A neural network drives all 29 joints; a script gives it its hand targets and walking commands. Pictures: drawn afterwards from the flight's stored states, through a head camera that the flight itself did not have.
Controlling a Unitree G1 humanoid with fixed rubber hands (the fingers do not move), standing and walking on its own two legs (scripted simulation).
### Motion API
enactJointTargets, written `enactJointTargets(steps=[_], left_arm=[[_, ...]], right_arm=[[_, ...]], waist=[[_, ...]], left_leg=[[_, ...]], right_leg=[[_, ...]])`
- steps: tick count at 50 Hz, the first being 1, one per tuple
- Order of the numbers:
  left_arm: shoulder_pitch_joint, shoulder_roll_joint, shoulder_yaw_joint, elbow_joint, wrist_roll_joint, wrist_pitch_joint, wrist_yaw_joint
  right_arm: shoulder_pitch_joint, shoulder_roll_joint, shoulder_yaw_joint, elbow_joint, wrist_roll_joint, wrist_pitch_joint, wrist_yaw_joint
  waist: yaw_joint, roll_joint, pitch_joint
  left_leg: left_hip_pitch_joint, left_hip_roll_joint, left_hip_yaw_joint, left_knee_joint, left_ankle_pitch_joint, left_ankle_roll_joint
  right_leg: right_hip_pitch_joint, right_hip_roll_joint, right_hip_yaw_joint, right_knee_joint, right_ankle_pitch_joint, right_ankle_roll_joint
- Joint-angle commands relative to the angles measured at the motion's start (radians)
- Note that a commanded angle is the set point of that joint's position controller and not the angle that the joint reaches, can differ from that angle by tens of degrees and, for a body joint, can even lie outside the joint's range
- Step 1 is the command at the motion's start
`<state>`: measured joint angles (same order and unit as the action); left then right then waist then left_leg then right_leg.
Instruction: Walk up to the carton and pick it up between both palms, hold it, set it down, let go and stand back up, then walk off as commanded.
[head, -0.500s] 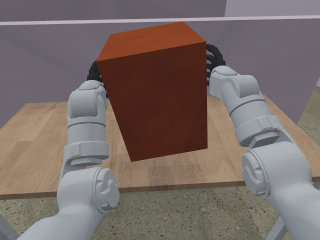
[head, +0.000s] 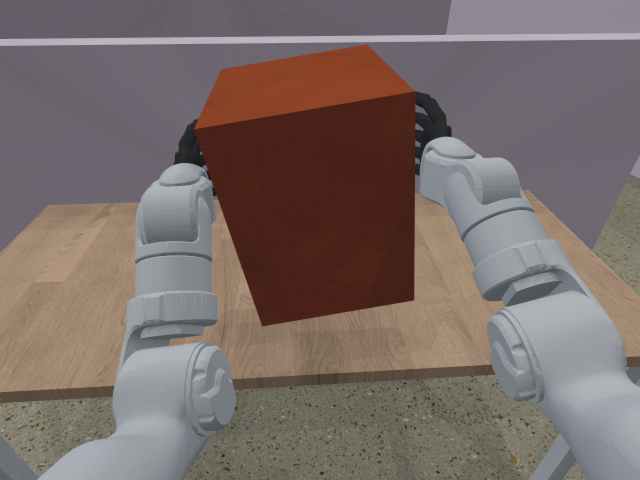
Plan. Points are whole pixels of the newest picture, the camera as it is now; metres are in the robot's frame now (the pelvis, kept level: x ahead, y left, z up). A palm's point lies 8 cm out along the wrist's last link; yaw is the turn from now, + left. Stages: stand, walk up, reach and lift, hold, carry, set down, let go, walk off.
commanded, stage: hold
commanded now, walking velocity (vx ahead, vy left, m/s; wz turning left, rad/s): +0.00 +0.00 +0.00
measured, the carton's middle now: (315, 182) +0.40 +0.01 +0.25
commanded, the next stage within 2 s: none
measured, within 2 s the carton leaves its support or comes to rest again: neither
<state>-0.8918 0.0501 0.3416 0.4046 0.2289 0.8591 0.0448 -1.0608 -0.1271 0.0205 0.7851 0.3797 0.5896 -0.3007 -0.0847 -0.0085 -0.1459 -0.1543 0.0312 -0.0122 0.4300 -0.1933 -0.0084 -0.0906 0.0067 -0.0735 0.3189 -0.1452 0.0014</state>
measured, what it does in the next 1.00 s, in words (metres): stands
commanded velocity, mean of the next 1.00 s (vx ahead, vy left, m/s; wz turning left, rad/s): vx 0.00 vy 0.00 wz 0.00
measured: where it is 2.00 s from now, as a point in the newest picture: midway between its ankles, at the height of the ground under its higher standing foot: outside the picture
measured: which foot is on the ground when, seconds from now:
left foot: down 0.00-1.00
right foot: down 0.00-1.00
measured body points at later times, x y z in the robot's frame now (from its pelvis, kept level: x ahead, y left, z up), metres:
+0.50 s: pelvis +0.01 +0.00 +0.00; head -0.09 +0.02 +0.44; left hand +0.39 +0.15 +0.27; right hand +0.39 -0.13 +0.29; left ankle +0.03 +0.12 -0.74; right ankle +0.02 -0.12 -0.74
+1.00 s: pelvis +0.00 +0.00 +0.00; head -0.09 +0.01 +0.44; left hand +0.39 +0.15 +0.27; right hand +0.39 -0.14 +0.29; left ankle +0.03 +0.12 -0.74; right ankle +0.02 -0.12 -0.74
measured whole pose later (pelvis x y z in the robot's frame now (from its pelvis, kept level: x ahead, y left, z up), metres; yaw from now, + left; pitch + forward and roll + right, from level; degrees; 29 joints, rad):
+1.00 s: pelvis +0.00 +0.00 +0.00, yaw +0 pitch -5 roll -2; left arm -0.88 0.03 0.37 0.40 0.24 0.87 0.05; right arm -1.07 -0.12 0.01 0.81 0.37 0.61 -0.30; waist -0.09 0.00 -0.14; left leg -0.13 0.03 -0.02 0.43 -0.20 -0.01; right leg -0.07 0.01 -0.08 0.32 -0.16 0.00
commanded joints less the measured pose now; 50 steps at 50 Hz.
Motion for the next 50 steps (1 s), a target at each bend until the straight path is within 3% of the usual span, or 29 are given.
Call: enactJointTargets(steps=[1, 3, 4, 5, 12, 13, 16, 18, 20, 21, 23, 26, 28, 29, 31, 32, 34, 36, 37, 38, 39, 40, 41, 43, 44, 45, 46, 49, 50], left_arm=[[-0.956, -0.62, -0.431, -0.196, -0.186, -0.097, -0.138], [-0.957, -0.625, -0.435, -0.171, -0.185, -0.091, -0.147], [-0.954, -0.618, -0.425, -0.19, -0.188, -0.095, -0.147], [-0.947, -0.623, -0.423, -0.199, -0.195, -0.097, -0.148], [-0.973, -0.627, -0.447, -0.242, -0.204, -0.094, -0.136], [-0.948, -0.628, -0.429, -0.186, -0.193, -0.09, -0.139], [-0.959, -0.621, -0.43, -0.248, -0.195, -0.092, -0.136], [-0.942, -0.637, -0.447, -0.222, -0.193, -0.083, -0.14], [-0.939, -0.628, -0.434, -0.211, -0.196, -0.082, -0.144], [-0.941, -0.629, -0.426, -0.198, -0.183, -0.082, -0.143], [-0.917, -0.613, -0.425, -0.214, -0.182, -0.081, -0.148], [-0.987, -0.63, -0.438, -0.251, -0.207, -0.1, -0.14], [-0.956, -0.632, -0.439, -0.212, -0.203, -0.097, -0.143], [-0.95, -0.609, -0.411, -0.205, -0.177, -0.091, -0.141], [-1.004, -0.607, -0.424, -0.234, -0.188, -0.106, -0.136], [-0.98, -0.631, -0.449, -0.205, -0.199, -0.1, -0.134], [-0.987, -0.616, -0.451, -0.26, -0.219, -0.106, -0.135], [-0.985, -0.62, -0.447, -0.236, -0.216, -0.105, -0.139], [-0.953, -0.592, -0.399, -0.16, -0.188, -0.093, -0.14], [-0.953, -0.585, -0.381, -0.165, -0.174, -0.091, -0.146], [-0.918, -0.607, -0.393, -0.167, -0.168, -0.086, -0.147], [-0.895, -0.596, -0.393, -0.139, -0.166, -0.082, -0.15], [-0.917, -0.578, -0.398, -0.163, -0.169, -0.087, -0.147], [-0.962, -0.618, -0.431, -0.223, -0.187, -0.1, -0.148], [-0.934, -0.602, -0.408, -0.177, -0.183, -0.094, -0.148], [-0.964, -0.613, -0.4, -0.152, -0.188, -0.094, -0.151], [-0.951, -0.619, -0.411, -0.152, -0.189, -0.093, -0.155], [-0.999, -0.626, -0.431, -0.186, -0.203, -0.103, -0.154], [-0.974, -0.621, -0.44, -0.2, -0.206, -0.103, -0.151]], right_arm=[[-0.827, 0.728, 0.203, -0.313, 0.157, -0.01, 0.136], [-0.823, 0.704, 0.166, -0.279, 0.14, -0.005, 0.142], [-0.862, 0.714, 0.191, -0.326, 0.155, -0.011, 0.141], [-0.853, 0.726, 0.198, -0.321, 0.159, -0.011, 0.141], [-0.797, 0.719, 0.204, -0.306, 0.162, 0.005, 0.143], [-0.824, 0.718, 0.21, -0.319, 0.166, 0.0, 0.143], [-0.819, 0.746, 0.217, -0.308, 0.178, 0.0, 0.146], [-0.814, 0.711, 0.197, -0.318, 0.168, -0.001, 0.142], [-0.834, 0.719, 0.205, -0.342, 0.166, -0.003, 0.141], [-0.812, 0.71, 0.19, -0.295, 0.15, 0.005, 0.14], [-0.832, 0.738, 0.228, -0.343, 0.165, -0.003, 0.139], [-0.857, 0.755, 0.234, -0.354, 0.18, -0.008, 0.142], [-0.84, 0.737, 0.219, -0.334, 0.17, -0.004, 0.142], [-0.843, 0.761, 0.22, -0.329, 0.164, -0.004, 0.143], [-0.85, 0.762, 0.206, -0.317, 0.165, -0.009, 0.148], [-0.879, 0.752, 0.212, -0.345, 0.167, -0.014, 0.144], [-0.818, 0.759, 0.221, -0.324, 0.17, -0.003, 0.14], [-0.835, 0.75, 0.216, -0.347, 0.164, -0.003, 0.136], [-0.813, 0.736, 0.191, -0.282, 0.149, 0.008, 0.136], [-0.823, 0.74, 0.188, -0.25, 0.148, 0.009, 0.138], [-0.831, 0.734, 0.195, -0.291, 0.15, -0.001, 0.137], [-0.86, 0.739, 0.222, -0.341, 0.145, -0.007, 0.139], [-0.822, 0.732, 0.204, -0.288, 0.146, 0.002, 0.14], [-0.858, 0.746, 0.216, -0.355, 0.174, -0.013, 0.131], [-0.859, 0.741, 0.225, -0.349, 0.173, -0.005, 0.133], [-0.854, 0.731, 0.192, -0.309, 0.16, 0.0, 0.129], [-0.864, 0.749, 0.2, -0.307, 0.161, -0.001, 0.131], [-0.859, 0.751, 0.177, -0.314, 0.155, -0.007, 0.128], [-0.876, 0.75, 0.2, -0.356, 0.164, -0.011, 0.127]], waist=[[-0.013, 0.103, -0.369], [-0.031, 0.1, -0.321], [-0.007, 0.082, -0.365], [-0.011, 0.065, -0.37], [-0.021, 0.089, -0.379], [-0.012, 0.074, -0.368], [-0.001, 0.084, -0.367], [-0.026, 0.116, -0.353], [-0.014, 0.078, -0.371], [-0.028, 0.093, -0.343], [-0.011, 0.052, -0.364], [-0.008, 0.067, -0.405], [-0.011, 0.077, -0.357], [0.013, 0.067, -0.357], [0.004, 0.059, -0.367], [-0.008, 0.076, -0.391], [-0.008, 0.058, -0.406], [-0.021, 0.049, -0.396], [-0.02, 0.052, -0.318], [0.003, 0.048, -0.314], [-0.005, 0.066, -0.333], [0.007, 0.041, -0.344], [0.005, 0.06, -0.357], [-0.012, 0.082, -0.435], [0.002, 0.055, -0.382], [-0.017, 0.057, -0.342], [-0.007, 0.064, -0.331], [-0.033, 0.085, -0.364], [-0.018, 0.063, -0.398]], left_leg=[[0.071, -0.078, -0.012, -0.085, 0.191, -0.059], [0.041, -0.074, -0.014, -0.099, 0.147, -0.062], [0.049, -0.078, -0.01, -0.092, 0.165, -0.052], [0.045, -0.079, -0.012, -0.088, 0.201, -0.051], [0.064, -0.077, -0.018, -0.076, 0.216, -0.065], [0.057, -0.075, -0.022, -0.078, 0.205, -0.056], [0.068, -0.081, -0.01, -0.072, 0.221, -0.05], [0.08, -0.079, -0.02, -0.068, 0.213, -0.066], [0.076, -0.074, -0.016, -0.077, 0.222, -0.058], [0.071, -0.078, -0.018, -0.085, 0.217, -0.061], [0.064, -0.083, -0.015, -0.071, 0.227, -0.041], [0.085, -0.081, -0.012, -0.071, 0.231, -0.05], [0.073, -0.078, -0.019, -0.074, 0.21, -0.055], [0.066, -0.081, -0.006, -0.082, 0.185, -0.037], [0.058, -0.079, -0.013, -0.085, 0.17, -0.043], [0.067, -0.079, -0.014, -0.074, 0.184, -0.051], [0.072, -0.084, -0.013, -0.066, 0.222, -0.046], [0.081, -0.081, -0.02, -0.07, 0.22, -0.046], [0.061, -0.088, -0.01, -0.085, 0.155, -0.036], [0.062, -0.083, -0.003, -0.098, 0.14, -0.03], [0.063, -0.085, -0.01, -0.085, 0.168, -0.036], [0.058, -0.084, -0.011, -0.092, 0.133, -0.023], [0.056, -0.086, -0.001, -0.095, 0.125, -0.029], [0.087, -0.089, -0.011, -0.06, 0.233, -0.047], [0.076, -0.088, -0.011, -0.068, 0.21, -0.04], [0.063, -0.091, -0.01, -0.074, 0.18, -0.039], [0.054, -0.088, -0.006, -0.077, 0.188, -0.041], [0.059, -0.088, -0.01, -0.079, 0.143, -0.042], [0.062, -0.087, -0.017, -0.07, 0.181, -0.041]], right_leg=[[0.137, 0.092, 0.055, -0.025, 0.144, 0.039], [0.127, 0.089, 0.056, -0.031, 0.111, 0.036], [0.15, 0.088, 0.061, -0.028, 0.138, 0.041], [0.164, 0.091, 0.059, -0.018, 0.158, 0.045], [0.157, 0.097, 0.059, -0.014, 0.175, 0.037], [0.149, 0.096, 0.058, -0.027, 0.158, 0.042], [0.14, 0.088, 0.063, -0.016, 0.184, 0.047], [0.129, 0.092, 0.057, -0.025, 0.161, 0.039], [0.149, 0.095, 0.055, -0.025, 0.164, 0.039], [0.162, 0.094, 0.059, -0.029, 0.169, 0.038], [0.175, 0.092, 0.059, -0.017, 0.205, 0.047], [0.145, 0.093, 0.055, -0.02, 0.19, 0.047], [0.115, 0.099, 0.056, -0.027, 0.157, 0.043], [0.135, 0.09, 0.061, -0.025, 0.153, 0.044], [0.132, 0.096, 0.051, -0.028, 0.12, 0.042], [0.126, 0.093, 0.05, -0.024, 0.144, 0.039], [0.151, 0.09, 0.053, -0.015, 0.185, 0.051], [0.14, 0.097, 0.054, -0.026, 0.182, 0.044], [0.117, 0.084, 0.058, -0.043, 0.13, 0.053], [0.118, 0.083, 0.06, -0.039, 0.111, 0.053], [0.116, 0.085, 0.054, -0.031, 0.136, 0.048], [0.129, 0.081, 0.059, -0.036, 0.113, 0.051], [0.123, 0.079, 0.06, -0.034, 0.107, 0.051], [0.166, 0.093, 0.054, -0.019, 0.208, 0.047], [0.141, 0.089, 0.056, -0.028, 0.184, 0.054], [0.128, 0.088, 0.059, -0.037, 0.159, 0.05], [0.128, 0.091, 0.057, -0.032, 0.146, 0.046], [0.123, 0.08, 0.06, -0.032, 0.133, 0.049], [0.146, 0.083, 0.059, -0.024, 0.173, 0.05]])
